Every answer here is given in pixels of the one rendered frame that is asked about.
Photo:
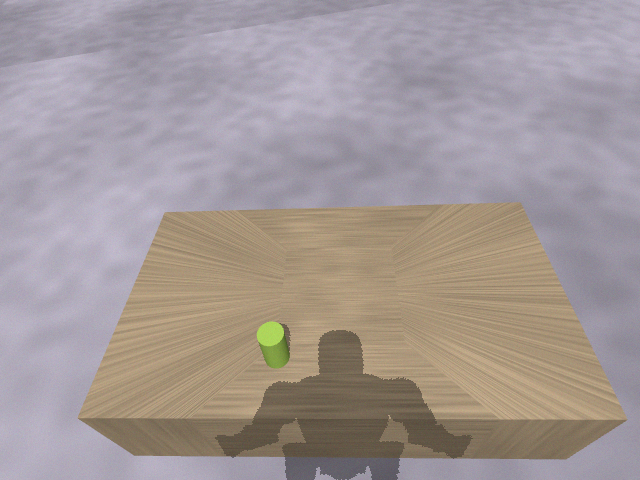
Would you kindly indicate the can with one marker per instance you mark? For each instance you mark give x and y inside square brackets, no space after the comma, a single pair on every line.
[273,344]

